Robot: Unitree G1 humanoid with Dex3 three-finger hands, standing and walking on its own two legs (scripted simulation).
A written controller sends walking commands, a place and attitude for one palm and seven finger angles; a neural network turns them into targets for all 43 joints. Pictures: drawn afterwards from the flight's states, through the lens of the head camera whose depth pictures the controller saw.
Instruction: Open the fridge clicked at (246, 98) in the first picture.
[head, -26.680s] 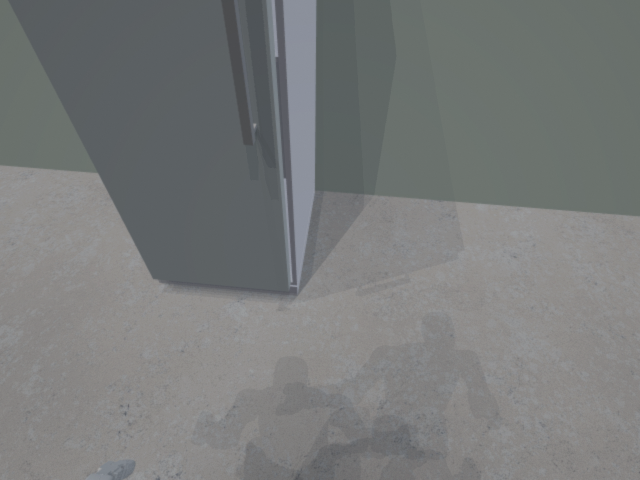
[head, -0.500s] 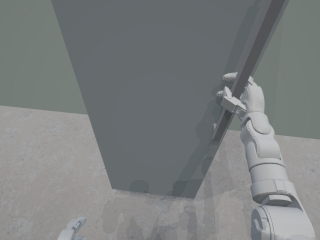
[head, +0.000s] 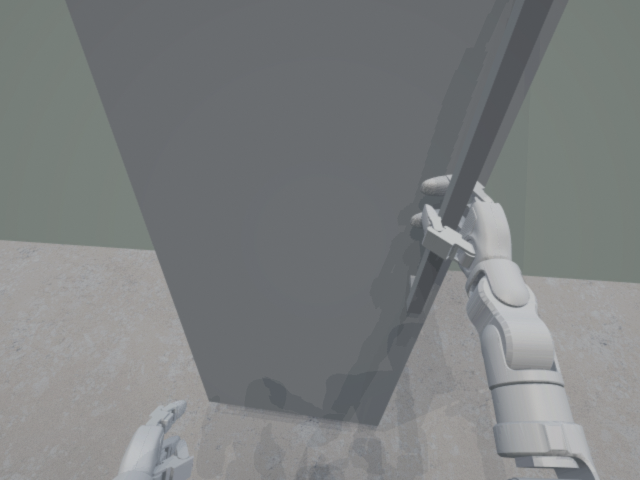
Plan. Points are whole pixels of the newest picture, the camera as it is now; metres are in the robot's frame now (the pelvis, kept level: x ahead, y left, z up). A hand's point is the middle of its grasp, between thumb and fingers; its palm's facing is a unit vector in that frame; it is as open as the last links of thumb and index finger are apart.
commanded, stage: pull the door a little, standing still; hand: right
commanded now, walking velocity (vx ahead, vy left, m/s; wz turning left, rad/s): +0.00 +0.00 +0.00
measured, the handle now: (458, 175) +0.41 -0.13 +0.22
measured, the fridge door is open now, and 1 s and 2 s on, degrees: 5 31 55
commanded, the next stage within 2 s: walk backward, drawing the door open in 0.16 s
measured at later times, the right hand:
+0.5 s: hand (423, 301) +0.27 -0.08 +0.15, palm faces -0.07 +0.99 -0.13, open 6.1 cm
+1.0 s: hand (373, 388) +0.18 -0.03 +0.15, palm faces +0.02 +0.99 -0.16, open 6.5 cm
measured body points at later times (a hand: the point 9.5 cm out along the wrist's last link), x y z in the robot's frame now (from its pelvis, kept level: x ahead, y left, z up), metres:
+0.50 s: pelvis -0.03 +0.00 +0.00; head -0.02 +0.02 +0.45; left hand +0.15 +0.23 -0.09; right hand +0.27 -0.14 +0.16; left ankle -0.02 +0.12 -0.74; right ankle -0.04 -0.12 -0.74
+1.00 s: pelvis -0.10 +0.07 -0.01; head -0.06 +0.09 +0.44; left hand +0.08 +0.28 -0.12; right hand +0.17 -0.08 +0.16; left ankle -0.02 +0.12 -0.74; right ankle -0.08 -0.08 -0.72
